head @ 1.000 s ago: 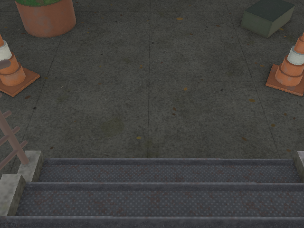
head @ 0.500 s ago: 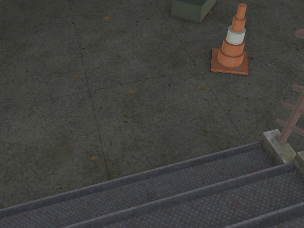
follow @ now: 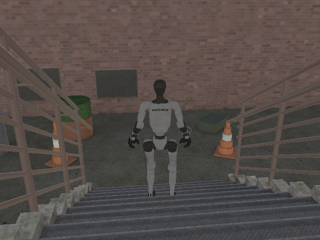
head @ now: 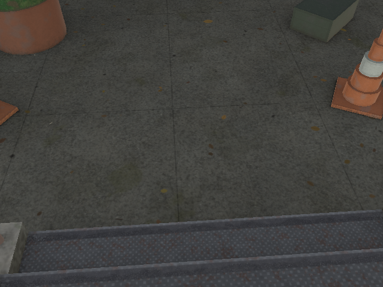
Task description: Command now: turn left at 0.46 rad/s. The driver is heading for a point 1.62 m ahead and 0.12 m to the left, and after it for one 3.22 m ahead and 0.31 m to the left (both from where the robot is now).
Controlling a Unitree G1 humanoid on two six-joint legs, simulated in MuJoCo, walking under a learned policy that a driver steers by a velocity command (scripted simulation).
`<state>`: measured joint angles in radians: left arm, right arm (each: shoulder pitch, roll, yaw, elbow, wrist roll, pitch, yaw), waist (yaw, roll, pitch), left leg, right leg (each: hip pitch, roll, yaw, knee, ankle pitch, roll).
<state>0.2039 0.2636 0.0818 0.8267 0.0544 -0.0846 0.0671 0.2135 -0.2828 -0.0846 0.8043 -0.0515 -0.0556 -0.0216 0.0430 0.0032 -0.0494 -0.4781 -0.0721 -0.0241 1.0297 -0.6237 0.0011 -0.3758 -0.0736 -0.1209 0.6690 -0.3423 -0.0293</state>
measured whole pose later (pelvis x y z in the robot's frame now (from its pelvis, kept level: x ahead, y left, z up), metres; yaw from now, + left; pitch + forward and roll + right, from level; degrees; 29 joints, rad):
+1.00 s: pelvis +0.12 +0.01 -0.07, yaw +6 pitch +2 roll -3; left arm 0.49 0.23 0.00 0.95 0.09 -0.15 -0.06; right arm 0.21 -0.27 0.00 0.82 -0.10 -0.08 0.06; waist 0.02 0.04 -0.08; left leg -0.74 -0.03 -0.12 1.43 -0.43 0.07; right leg -0.40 0.10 -0.05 1.07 -0.71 -0.09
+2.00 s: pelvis +0.62 -0.16 -0.34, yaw +3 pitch -1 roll -3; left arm 0.52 0.20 -0.02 1.09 0.12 -0.12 -0.02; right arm 0.26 -0.23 -0.02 0.94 -0.08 -0.10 0.10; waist 0.01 0.06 0.00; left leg -0.86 0.10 -0.09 1.18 0.11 0.11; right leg -0.20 0.01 -0.28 0.60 -0.39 -0.07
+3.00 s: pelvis +1.16 -0.06 -0.67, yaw +26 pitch +3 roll +2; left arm 0.29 0.19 0.01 0.98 0.02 0.02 0.00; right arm 0.14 -0.19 -0.02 0.80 0.04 0.02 -0.11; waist 0.02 0.02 0.02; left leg -0.87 0.02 -0.01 1.93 -0.62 -0.07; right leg -0.40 0.04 0.00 0.54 -0.19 -0.07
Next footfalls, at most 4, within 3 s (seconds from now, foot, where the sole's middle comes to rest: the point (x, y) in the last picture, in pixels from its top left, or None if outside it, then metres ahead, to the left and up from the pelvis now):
0.18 left None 0.01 0.13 -0.76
0.86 right None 0.09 -0.09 -0.76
1.20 left None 0.33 0.10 -0.93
1.72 right None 0.63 -0.24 -1.10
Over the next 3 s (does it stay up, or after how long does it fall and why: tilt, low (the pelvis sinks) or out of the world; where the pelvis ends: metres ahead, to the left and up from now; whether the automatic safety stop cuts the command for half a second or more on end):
stays up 1.16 -0.06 -0.67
